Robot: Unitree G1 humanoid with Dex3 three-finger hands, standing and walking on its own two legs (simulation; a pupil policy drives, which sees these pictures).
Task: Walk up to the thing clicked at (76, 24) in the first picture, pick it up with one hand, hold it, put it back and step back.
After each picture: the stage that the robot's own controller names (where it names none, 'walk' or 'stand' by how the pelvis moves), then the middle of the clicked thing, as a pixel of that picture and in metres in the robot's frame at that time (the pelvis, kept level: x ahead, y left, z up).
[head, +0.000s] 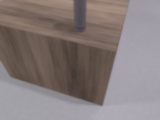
stand; (79, 10) +0.81 +0.05 +0.02
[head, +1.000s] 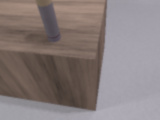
walk; (49, 19) +0.68 +0.22 +0.03
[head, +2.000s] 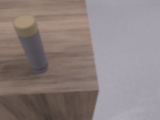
rise first; (33, 48) +0.45 +0.21 +0.05
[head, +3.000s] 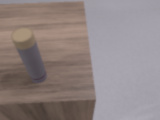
stand; (32, 58) +0.43 +0.22 +0.02
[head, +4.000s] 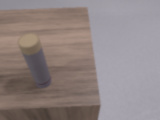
stand; (37, 64) +0.42 +0.21 +0.02
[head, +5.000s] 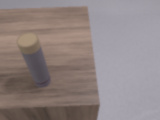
stand; (36, 63) +0.42 +0.21 +0.02
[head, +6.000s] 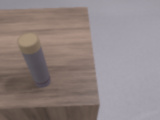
stand; (36, 63) +0.42 +0.21 +0.02
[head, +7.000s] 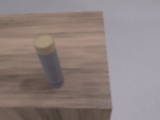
rise first; (51, 64) +0.42 +0.18 +0.02
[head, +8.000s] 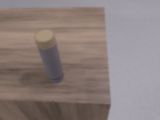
go down; (51, 59) +0.44 +0.19 +0.02
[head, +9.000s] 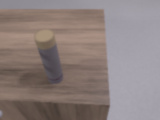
go down; (50, 59) +0.45 +0.18 +0.03
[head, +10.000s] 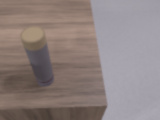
go down; (40, 60) +0.42 +0.17 +0.05
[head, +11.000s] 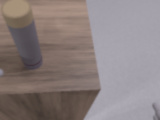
close in; (26, 40) +0.44 +0.17 +0.08
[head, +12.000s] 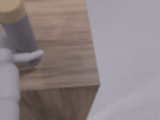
close; (22, 36) +0.45 +0.18 +0.09
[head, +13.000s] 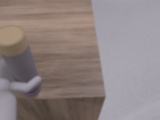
lift; (22, 67) +0.34 +0.20 +0.10
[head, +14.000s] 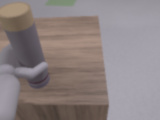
lift; (29, 52) +0.32 +0.17 +0.21
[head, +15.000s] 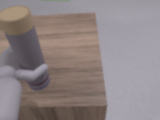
hold; (29, 54) +0.33 +0.17 +0.20
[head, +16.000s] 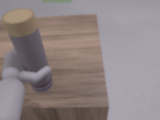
hold; (32, 56) +0.32 +0.16 +0.19
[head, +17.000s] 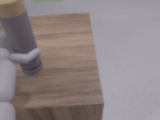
crouch; (22, 39) +0.39 +0.19 +0.20
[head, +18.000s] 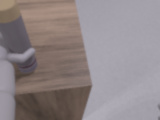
lower; (17, 40) +0.46 +0.18 +0.07
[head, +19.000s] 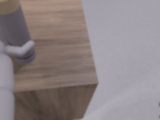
lower; (16, 31) +0.47 +0.19 +0.10
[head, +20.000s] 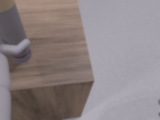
lower; (11, 30) +0.47 +0.19 +0.10
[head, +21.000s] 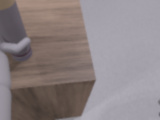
lower; (11, 28) +0.48 +0.19 +0.10
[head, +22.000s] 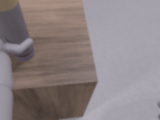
loosen; (14, 29) +0.47 +0.19 +0.10
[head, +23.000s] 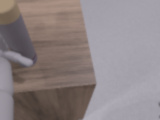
withdraw; (17, 37) +0.45 +0.18 +0.09
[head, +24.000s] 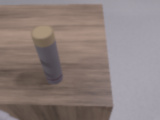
sink last; (49, 58) +0.42 +0.17 +0.06
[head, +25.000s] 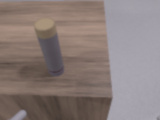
stand; (51, 50) +0.45 +0.17 +0.06
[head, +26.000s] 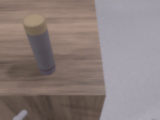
stand; (41, 48) +0.46 +0.18 +0.07
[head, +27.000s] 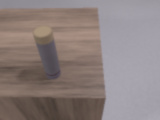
stand; (48, 55) +0.47 +0.18 +0.02
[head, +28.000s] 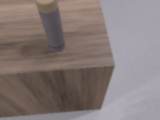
walk; (52, 25) +0.54 +0.14 +0.04
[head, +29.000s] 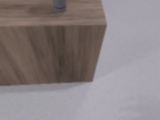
walk; out of the picture +0.79 +0.14 +0.05
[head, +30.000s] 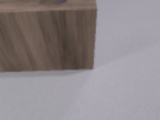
stand; out of the picture +1.08 +0.22 +0.04
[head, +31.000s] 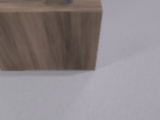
stand; out of the picture +1.07 +0.16 +0.02
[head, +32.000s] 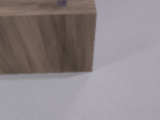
stand; out of the picture +1.07 +0.19 +0.02
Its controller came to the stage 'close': yes
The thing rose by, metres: 0.20
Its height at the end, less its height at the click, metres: +0.00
